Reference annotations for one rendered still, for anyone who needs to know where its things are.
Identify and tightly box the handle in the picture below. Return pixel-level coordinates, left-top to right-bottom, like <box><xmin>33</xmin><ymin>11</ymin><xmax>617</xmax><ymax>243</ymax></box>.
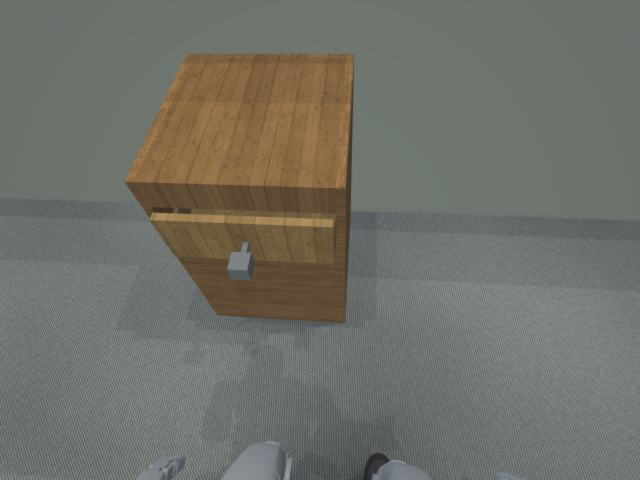
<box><xmin>227</xmin><ymin>242</ymin><xmax>255</xmax><ymax>280</ymax></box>

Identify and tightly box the drawer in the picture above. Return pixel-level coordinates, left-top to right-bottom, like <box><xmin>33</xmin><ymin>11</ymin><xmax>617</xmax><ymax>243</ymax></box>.
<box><xmin>149</xmin><ymin>208</ymin><xmax>337</xmax><ymax>264</ymax></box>

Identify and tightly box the cabinet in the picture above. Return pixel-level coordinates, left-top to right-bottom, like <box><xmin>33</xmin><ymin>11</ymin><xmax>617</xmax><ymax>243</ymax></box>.
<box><xmin>124</xmin><ymin>54</ymin><xmax>354</xmax><ymax>323</ymax></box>

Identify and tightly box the robot right shin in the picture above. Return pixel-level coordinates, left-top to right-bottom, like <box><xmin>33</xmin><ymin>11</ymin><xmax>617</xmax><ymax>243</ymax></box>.
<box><xmin>376</xmin><ymin>460</ymin><xmax>406</xmax><ymax>474</ymax></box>

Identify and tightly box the robot left thigh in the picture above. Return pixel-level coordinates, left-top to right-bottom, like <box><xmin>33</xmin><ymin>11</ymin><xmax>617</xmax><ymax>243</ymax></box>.
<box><xmin>221</xmin><ymin>443</ymin><xmax>293</xmax><ymax>480</ymax></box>

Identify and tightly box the left robot hand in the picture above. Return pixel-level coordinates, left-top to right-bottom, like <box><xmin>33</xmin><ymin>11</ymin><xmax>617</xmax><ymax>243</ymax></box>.
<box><xmin>137</xmin><ymin>455</ymin><xmax>186</xmax><ymax>480</ymax></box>

